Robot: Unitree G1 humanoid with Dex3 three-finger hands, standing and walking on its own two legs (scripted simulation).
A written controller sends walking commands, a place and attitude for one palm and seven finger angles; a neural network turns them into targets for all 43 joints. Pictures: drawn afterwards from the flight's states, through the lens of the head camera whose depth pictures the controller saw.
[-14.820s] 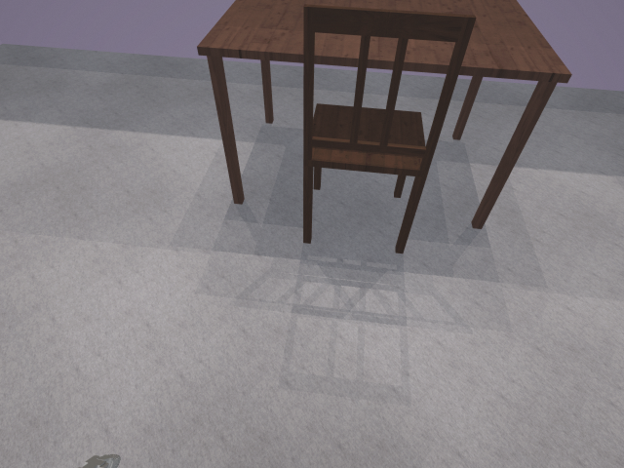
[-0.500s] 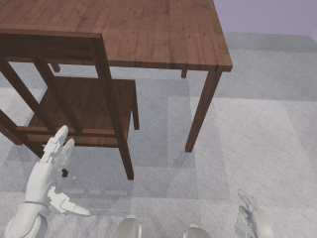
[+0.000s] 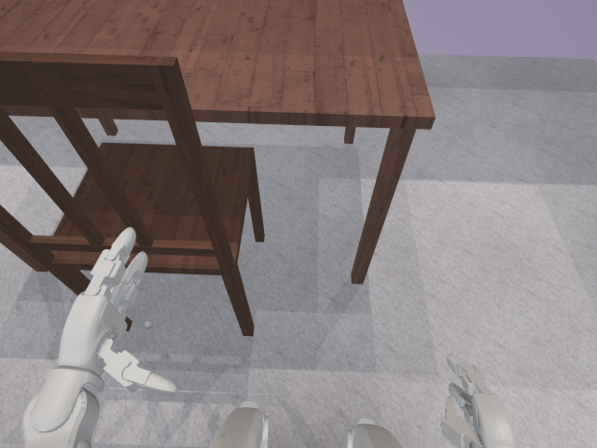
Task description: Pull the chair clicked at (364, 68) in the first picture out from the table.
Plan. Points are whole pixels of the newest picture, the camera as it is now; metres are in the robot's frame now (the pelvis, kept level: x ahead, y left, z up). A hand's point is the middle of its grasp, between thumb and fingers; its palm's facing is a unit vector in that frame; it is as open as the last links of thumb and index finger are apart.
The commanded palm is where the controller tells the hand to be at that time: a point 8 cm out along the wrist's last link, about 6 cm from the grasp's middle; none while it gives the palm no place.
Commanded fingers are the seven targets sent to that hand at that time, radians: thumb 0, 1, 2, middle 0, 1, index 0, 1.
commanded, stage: aim the fingers beside a spindle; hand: left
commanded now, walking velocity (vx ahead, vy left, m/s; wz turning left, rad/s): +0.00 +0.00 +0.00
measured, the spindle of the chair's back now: (52, 186) +0.49 +0.44 +0.01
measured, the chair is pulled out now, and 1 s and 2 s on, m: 0.00 0.00 0.00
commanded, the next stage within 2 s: push the fingers through the gap in 1.76 s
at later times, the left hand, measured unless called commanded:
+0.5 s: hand (169, 305) +0.29 +0.19 +0.03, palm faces -0.03 -1.00 -0.05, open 16.9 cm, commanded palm +0.27 +0.24 +0.03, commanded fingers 0.00 -0.50 0.30 -0.06 -0.08 -0.06 -0.08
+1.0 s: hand (188, 283) +0.33 +0.18 +0.00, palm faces -0.04 -1.00 -0.04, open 16.9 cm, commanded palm +0.32 +0.23 +0.01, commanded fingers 0.00 -0.50 0.30 -0.06 -0.08 -0.06 -0.08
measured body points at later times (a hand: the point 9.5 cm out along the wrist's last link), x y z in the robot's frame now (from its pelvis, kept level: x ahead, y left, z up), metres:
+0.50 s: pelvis +0.00 +0.00 -0.01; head +0.08 +0.00 +0.43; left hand +0.28 +0.24 +0.03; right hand +0.16 -0.24 -0.10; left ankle +0.04 +0.12 -0.65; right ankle +0.01 -0.10 -0.65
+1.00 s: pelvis +0.00 +0.01 -0.03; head +0.09 +0.01 +0.41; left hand +0.33 +0.23 +0.01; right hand +0.15 -0.24 -0.12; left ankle +0.04 +0.12 -0.65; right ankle +0.01 -0.10 -0.65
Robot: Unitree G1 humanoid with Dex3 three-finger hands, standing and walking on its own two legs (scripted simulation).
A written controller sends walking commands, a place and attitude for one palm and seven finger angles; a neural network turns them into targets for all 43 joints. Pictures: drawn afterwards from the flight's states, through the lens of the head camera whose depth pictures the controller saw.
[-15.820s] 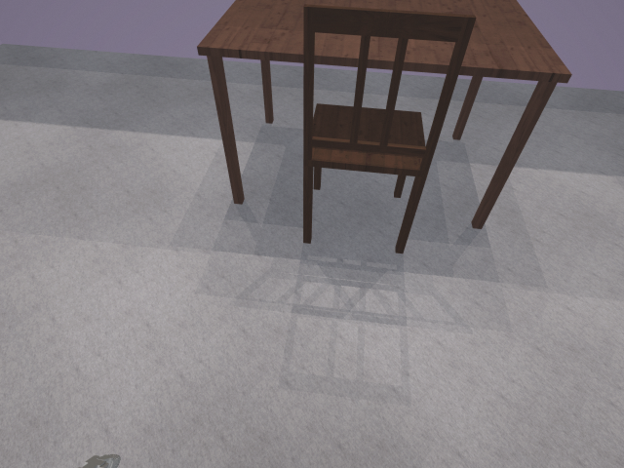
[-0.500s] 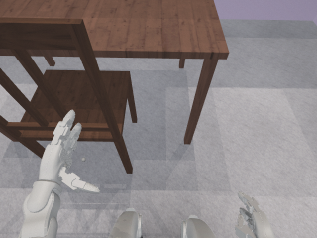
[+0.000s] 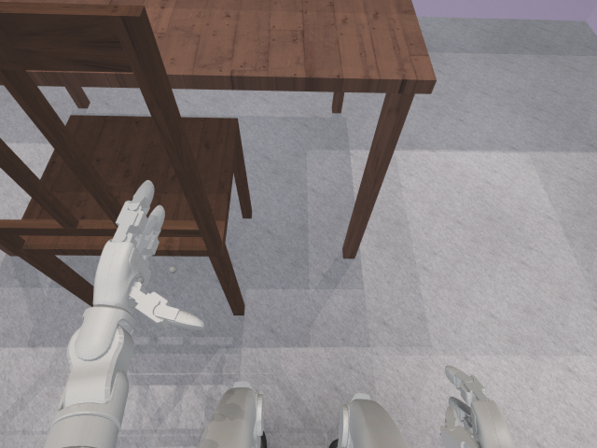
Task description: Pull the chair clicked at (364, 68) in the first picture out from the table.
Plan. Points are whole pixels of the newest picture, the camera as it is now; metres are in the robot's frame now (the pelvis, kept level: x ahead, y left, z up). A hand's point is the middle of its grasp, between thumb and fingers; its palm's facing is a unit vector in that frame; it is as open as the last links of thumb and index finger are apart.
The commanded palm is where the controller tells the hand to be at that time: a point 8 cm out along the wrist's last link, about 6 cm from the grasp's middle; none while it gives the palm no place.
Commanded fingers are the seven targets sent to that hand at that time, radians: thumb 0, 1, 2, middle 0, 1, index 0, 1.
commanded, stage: aim the fingers beside a spindle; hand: left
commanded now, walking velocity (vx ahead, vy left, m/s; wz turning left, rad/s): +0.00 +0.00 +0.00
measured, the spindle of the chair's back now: (12, 165) +0.48 +0.44 +0.04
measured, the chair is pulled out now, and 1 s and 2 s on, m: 0.00 0.00 0.00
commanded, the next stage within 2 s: push the fingers through the gap in 0.76 s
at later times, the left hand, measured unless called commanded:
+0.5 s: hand (174, 268) +0.34 +0.18 +0.02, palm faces +0.00 -1.00 -0.04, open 16.9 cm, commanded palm +0.32 +0.23 +0.03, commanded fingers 0.00 -0.50 0.30 -0.06 -0.08 -0.06 -0.08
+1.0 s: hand (180, 260) +0.35 +0.17 +0.02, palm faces +0.00 -1.00 -0.05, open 16.9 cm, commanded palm +0.34 +0.23 +0.03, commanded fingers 0.00 -0.50 0.30 -0.06 -0.08 -0.06 -0.08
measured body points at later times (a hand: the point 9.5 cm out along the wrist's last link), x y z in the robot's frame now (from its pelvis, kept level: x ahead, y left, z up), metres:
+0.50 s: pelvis +0.00 +0.00 +0.00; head +0.10 +0.01 +0.43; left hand +0.33 +0.23 +0.03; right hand +0.16 -0.24 -0.11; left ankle +0.04 +0.11 -0.62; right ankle +0.02 -0.11 -0.62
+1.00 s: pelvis +0.00 +0.00 -0.01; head +0.10 +0.01 +0.43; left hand +0.34 +0.23 +0.03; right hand +0.16 -0.25 -0.11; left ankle +0.04 +0.11 -0.62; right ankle +0.02 -0.11 -0.62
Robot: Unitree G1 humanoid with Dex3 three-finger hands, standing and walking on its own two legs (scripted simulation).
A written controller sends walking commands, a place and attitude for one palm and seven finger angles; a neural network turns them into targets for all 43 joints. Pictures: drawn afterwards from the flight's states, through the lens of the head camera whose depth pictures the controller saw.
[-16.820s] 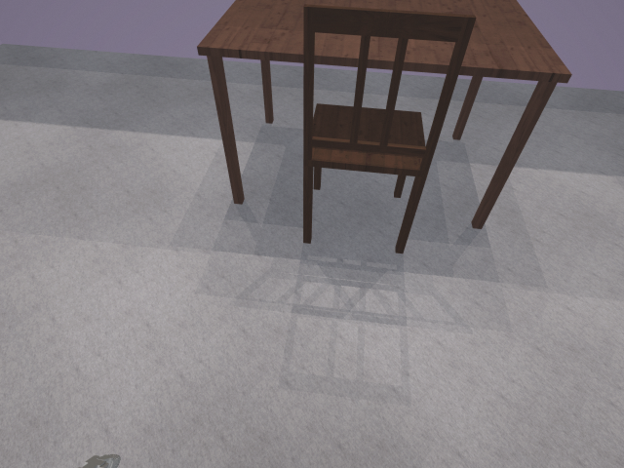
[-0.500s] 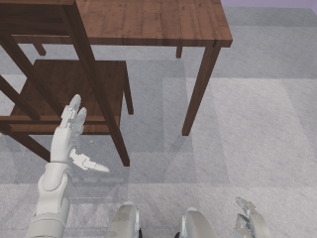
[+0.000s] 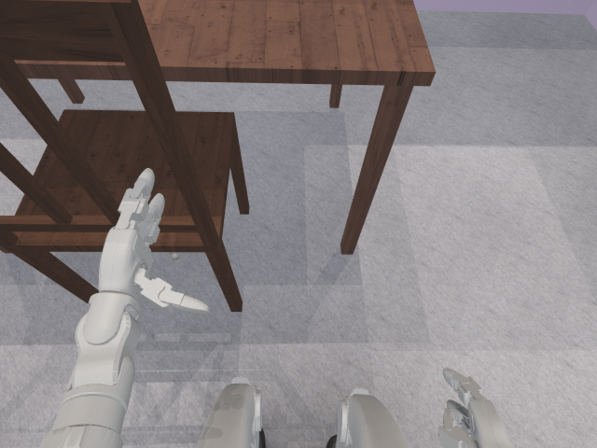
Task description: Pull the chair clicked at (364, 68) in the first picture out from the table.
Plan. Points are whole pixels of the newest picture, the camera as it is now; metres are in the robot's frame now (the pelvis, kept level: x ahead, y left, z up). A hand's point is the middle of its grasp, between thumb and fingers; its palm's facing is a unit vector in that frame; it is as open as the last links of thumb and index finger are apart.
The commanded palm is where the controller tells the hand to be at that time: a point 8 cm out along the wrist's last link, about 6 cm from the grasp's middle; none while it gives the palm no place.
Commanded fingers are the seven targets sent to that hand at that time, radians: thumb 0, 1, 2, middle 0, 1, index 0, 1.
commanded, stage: push the fingers through the gap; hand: left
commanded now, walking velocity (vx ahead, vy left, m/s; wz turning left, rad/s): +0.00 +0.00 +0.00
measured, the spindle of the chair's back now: (2, 159) +0.48 +0.44 +0.05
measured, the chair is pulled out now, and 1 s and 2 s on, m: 0.00 0.00 0.00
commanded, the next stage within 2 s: hook a spindle and tug to test in 1.46 s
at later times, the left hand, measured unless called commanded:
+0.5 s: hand (182, 220) +0.41 +0.18 +0.03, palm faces +0.02 -1.00 -0.05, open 16.9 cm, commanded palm +0.39 +0.23 +0.03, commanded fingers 0.00 -0.50 0.30 -0.06 -0.08 -0.06 -0.08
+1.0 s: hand (191, 189) +0.46 +0.17 +0.03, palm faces +0.03 -1.00 -0.05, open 16.9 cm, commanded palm +0.43 +0.22 +0.03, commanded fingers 0.00 -0.50 0.30 -0.06 -0.08 -0.06 -0.08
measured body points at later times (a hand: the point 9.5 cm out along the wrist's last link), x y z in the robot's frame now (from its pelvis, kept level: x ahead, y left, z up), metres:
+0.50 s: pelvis +0.00 +0.00 +0.00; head +0.12 +0.01 +0.43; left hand +0.40 +0.23 +0.03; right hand +0.12 -0.26 -0.11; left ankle +0.04 +0.11 -0.62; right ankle +0.02 -0.11 -0.62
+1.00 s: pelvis +0.00 +0.00 -0.01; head +0.13 +0.01 +0.42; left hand +0.45 +0.23 +0.03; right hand +0.08 -0.26 -0.12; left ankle +0.04 +0.11 -0.62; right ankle +0.02 -0.11 -0.62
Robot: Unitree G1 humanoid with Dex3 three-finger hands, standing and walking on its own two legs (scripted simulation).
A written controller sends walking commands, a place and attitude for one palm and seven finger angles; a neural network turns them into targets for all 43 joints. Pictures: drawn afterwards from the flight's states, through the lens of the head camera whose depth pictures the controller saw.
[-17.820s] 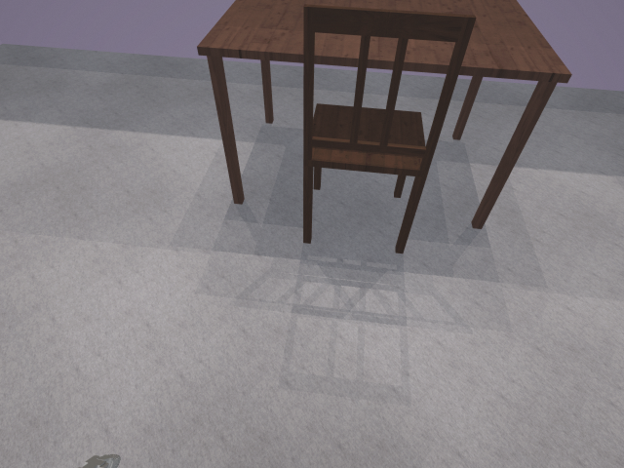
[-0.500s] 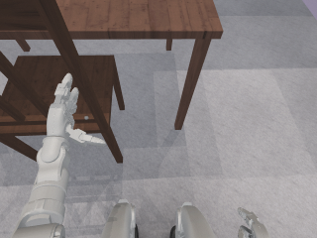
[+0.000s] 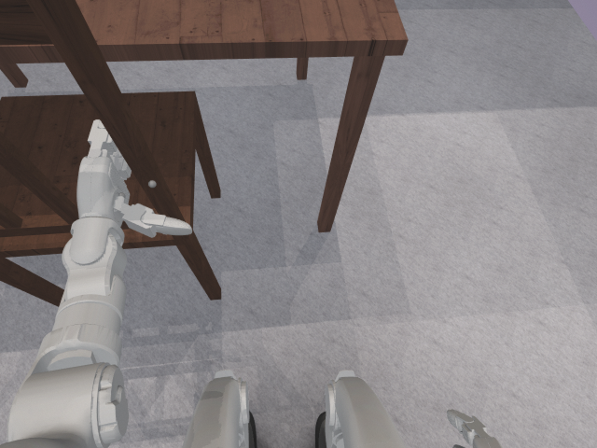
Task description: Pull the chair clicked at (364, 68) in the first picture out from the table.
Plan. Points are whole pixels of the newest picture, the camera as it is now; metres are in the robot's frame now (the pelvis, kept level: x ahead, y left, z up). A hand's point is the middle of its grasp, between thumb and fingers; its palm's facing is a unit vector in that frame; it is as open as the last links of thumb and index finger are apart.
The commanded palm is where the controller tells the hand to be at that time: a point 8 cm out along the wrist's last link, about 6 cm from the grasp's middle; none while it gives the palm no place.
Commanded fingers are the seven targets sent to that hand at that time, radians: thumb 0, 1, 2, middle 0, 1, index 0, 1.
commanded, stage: push the fingers through the gap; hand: left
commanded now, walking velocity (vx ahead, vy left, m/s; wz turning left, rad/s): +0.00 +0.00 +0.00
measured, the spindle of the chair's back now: out of the picture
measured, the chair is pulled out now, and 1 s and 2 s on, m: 0.00 0.00 0.01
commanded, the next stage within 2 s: hook a spindle and tug to test in 0.46 s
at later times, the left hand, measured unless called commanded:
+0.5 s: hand (151, 179) +0.46 +0.19 +0.03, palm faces +0.05 -1.00 -0.05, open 16.9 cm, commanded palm +0.43 +0.23 +0.04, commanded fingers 0.00 -0.50 0.30 -0.06 -0.08 -0.06 -0.08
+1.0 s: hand (153, 182) +0.46 +0.18 +0.03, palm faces +0.05 -1.00 -0.04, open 14.3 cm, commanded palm +0.43 +0.23 +0.04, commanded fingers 0.00 -0.05 0.49 -0.46 -1.34 -0.46 -1.34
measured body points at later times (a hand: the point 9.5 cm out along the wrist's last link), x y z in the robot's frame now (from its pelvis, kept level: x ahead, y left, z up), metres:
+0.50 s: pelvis +0.00 +0.00 +0.00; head +0.14 +0.01 +0.43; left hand +0.45 +0.24 +0.04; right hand +0.08 -0.26 -0.12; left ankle +0.04 +0.11 -0.61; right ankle +0.02 -0.11 -0.61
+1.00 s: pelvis +0.00 +0.00 +0.00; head +0.14 +0.02 +0.43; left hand +0.45 +0.24 +0.03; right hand +0.09 -0.26 -0.12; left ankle +0.04 +0.11 -0.61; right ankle +0.02 -0.11 -0.61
